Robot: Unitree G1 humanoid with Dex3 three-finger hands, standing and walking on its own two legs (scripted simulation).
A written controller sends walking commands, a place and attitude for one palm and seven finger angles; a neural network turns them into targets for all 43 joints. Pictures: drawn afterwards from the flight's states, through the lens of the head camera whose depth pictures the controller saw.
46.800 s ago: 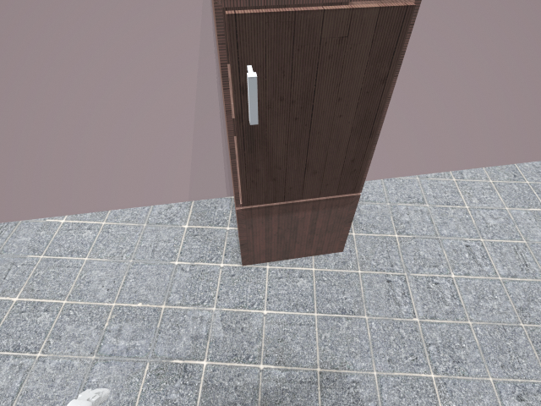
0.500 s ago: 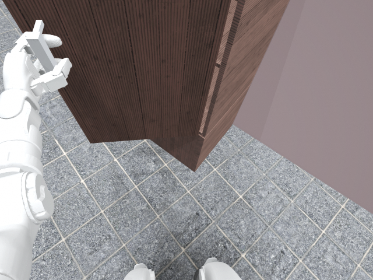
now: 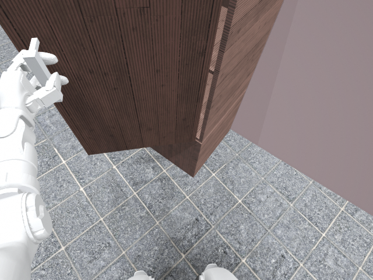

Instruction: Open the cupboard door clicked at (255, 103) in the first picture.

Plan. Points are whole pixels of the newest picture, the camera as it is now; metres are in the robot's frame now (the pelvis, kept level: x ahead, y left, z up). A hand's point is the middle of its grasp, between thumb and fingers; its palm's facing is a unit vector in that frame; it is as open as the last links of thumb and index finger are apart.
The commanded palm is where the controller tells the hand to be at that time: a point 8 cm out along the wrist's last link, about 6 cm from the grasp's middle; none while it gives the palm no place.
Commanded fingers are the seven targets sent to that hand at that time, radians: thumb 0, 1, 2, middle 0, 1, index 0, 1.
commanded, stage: pull the door open along its arc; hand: left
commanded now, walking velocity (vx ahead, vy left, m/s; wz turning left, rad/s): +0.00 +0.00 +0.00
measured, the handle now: (46, 71) +0.54 +0.26 +0.11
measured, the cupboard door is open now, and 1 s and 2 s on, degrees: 47 89 89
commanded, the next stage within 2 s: open thumb and fingers to let go in 0.82 s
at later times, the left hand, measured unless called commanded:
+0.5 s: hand (84, 145) +0.35 +0.16 +0.11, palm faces +0.45 -0.89 +0.05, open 6.0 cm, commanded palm +0.29 +0.21 +0.10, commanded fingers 0.00 0.90 0.90 -0.40 -1.35 -0.40 -1.35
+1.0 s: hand (134, 185) +0.28 +0.07 +0.11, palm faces +0.46 -0.89 +0.00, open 5.9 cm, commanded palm +0.23 +0.12 +0.10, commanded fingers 0.00 0.55 0.75 -0.38 -1.31 -0.38 -1.31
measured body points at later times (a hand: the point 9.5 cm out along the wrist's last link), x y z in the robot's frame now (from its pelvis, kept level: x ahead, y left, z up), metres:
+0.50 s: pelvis +0.00 -0.01 +0.02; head +0.02 -0.01 +0.47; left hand +0.32 +0.20 +0.11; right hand +0.18 -0.22 -0.08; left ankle -0.02 +0.10 -0.70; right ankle +0.00 -0.12 -0.70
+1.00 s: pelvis +0.00 -0.03 +0.02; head +0.00 -0.05 +0.47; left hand +0.25 +0.12 +0.11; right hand +0.18 -0.25 -0.08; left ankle -0.02 +0.10 -0.70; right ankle +0.00 -0.12 -0.70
